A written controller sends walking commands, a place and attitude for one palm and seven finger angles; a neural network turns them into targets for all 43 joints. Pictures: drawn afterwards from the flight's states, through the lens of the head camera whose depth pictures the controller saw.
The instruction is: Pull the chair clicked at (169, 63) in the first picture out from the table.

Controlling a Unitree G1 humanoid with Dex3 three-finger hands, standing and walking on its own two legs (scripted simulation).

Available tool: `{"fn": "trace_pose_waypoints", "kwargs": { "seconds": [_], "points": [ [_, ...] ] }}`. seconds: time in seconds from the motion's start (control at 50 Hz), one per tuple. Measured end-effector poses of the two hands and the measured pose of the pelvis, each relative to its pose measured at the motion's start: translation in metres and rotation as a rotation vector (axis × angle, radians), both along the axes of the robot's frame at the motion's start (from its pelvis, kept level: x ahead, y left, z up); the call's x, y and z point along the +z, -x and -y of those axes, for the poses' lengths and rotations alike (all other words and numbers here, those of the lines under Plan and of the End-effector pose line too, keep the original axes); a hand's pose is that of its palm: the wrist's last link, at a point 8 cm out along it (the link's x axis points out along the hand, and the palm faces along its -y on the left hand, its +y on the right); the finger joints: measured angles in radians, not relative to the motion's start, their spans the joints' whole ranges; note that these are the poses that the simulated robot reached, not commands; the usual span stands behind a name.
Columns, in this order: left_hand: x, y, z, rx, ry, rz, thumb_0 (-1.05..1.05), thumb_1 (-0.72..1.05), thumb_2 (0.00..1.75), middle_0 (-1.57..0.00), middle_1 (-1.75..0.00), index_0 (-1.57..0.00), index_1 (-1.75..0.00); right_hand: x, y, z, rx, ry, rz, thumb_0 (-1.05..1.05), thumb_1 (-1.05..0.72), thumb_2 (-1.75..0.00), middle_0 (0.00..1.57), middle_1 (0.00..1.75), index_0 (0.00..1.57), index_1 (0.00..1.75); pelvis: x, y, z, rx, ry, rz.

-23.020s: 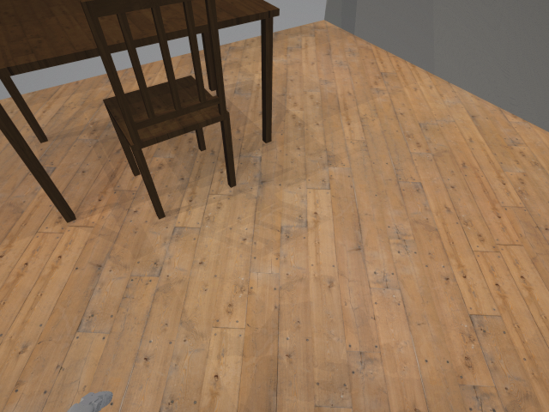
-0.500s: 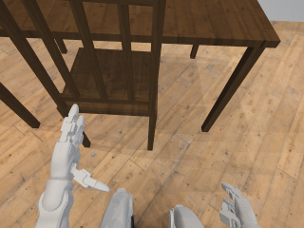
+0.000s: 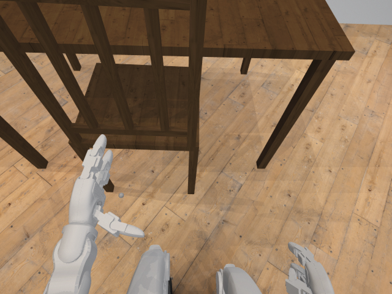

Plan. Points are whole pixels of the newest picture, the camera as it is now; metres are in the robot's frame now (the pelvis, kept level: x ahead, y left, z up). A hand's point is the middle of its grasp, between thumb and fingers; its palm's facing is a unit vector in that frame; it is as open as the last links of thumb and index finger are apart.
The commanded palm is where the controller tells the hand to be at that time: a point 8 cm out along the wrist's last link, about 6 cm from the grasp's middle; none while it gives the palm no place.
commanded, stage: aim the fingers beside a spindle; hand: left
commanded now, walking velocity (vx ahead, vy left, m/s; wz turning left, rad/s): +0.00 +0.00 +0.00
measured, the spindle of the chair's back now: (114, 82) +0.56 +0.21 +0.06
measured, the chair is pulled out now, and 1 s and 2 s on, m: -0.08 -0.08 -0.08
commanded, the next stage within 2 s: none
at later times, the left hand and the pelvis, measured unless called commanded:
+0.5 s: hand (115, 182) +0.32 +0.17 +0.04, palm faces +0.04 -1.00 -0.03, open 16.9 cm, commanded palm +0.30 +0.21 +0.03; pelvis +0.00 +0.00 +0.00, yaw +0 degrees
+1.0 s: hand (126, 188) +0.31 +0.15 +0.02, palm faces -0.01 -1.00 +0.00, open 16.9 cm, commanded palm +0.30 +0.21 +0.03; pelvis +0.00 +0.00 +0.01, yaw +0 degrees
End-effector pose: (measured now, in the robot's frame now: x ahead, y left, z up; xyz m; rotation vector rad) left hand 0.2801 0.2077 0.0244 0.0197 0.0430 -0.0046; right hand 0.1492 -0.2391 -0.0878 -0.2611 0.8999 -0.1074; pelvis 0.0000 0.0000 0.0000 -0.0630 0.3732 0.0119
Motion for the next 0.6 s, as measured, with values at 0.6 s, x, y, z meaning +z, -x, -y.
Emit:
{"fn": "trace_pose_waypoints", "kwargs": {
  "seconds": [0.6],
  "points": [
    [0.003,-0.019,-0.004,0.001,0.004,0.010,-0.01,-0.50,0.30,-0.06,-0.08,-0.06,-0.08,0.000,0.004,-0.004,0.001,-0.007,-0.043,0.01,-0.90,-0.89,0.20,0.30,0.20,0.29,0.005,-0.002,-0.004,0.003,0.001,0.002]
  ]
}}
